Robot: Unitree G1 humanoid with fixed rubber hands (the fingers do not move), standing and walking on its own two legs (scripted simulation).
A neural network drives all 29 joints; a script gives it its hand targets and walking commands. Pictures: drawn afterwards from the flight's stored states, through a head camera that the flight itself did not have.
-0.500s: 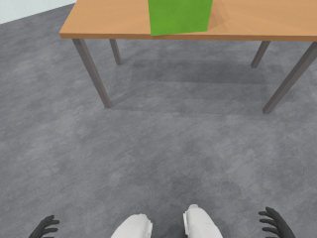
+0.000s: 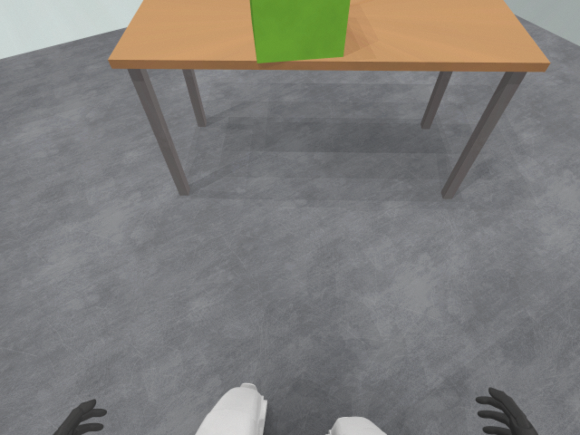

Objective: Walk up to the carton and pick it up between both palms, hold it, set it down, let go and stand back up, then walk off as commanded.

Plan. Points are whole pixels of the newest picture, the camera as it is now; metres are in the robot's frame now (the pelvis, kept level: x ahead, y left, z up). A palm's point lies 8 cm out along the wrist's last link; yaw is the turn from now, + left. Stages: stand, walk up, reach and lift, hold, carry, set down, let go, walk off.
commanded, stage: walk off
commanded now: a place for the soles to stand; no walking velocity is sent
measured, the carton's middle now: (294, 5) +1.18 +0.04 +0.01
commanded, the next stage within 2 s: stand in 1.06 s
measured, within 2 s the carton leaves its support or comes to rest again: neither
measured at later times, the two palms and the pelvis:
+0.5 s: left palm out of the picture +0.08 +0.33 -0.07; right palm out of the picture +0.07 -0.30 -0.10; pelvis -0.03 +0.01 +0.00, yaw +1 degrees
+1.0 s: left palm out of the picture +0.09 +0.33 -0.07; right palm out of the picture +0.13 -0.29 -0.09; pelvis -0.01 +0.01 +0.01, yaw +1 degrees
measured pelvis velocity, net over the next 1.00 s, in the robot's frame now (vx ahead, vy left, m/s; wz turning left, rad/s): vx -0.01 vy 0.01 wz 0.01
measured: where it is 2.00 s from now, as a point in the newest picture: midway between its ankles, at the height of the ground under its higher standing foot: outside the picture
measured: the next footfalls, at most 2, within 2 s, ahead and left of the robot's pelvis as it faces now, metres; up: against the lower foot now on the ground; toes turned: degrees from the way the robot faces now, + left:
left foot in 0.14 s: +0.05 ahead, +0.15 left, +0.00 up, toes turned -4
